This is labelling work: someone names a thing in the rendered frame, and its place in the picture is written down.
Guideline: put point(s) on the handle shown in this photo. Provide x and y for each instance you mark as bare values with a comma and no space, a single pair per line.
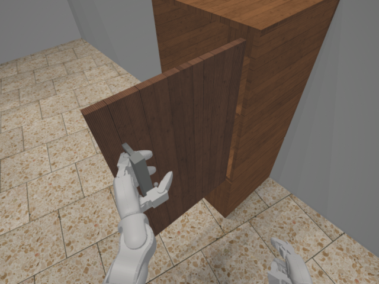
140,169

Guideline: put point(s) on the left robot forearm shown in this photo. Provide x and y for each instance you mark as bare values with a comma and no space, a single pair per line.
137,245

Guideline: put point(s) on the cupboard door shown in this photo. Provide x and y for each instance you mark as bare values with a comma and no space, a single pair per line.
185,116

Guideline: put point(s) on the right robot hand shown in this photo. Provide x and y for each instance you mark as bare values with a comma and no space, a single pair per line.
292,271

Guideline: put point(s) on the left robot hand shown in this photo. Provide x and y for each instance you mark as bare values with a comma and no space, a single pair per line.
125,187

